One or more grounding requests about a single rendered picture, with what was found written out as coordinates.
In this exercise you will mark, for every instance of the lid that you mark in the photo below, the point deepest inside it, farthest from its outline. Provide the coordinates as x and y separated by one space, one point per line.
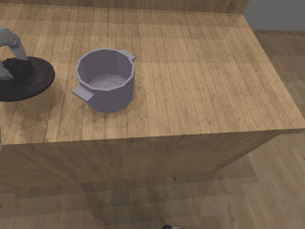
37 80

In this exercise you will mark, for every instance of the pot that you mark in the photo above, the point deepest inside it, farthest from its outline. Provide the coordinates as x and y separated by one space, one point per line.
106 79

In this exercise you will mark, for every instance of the knob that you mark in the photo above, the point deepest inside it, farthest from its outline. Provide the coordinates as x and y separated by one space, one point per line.
18 68

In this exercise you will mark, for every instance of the table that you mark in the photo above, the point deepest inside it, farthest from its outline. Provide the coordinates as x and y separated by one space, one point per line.
205 93

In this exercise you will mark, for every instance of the robot left hand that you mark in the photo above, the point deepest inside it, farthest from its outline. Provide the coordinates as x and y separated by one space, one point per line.
10 39

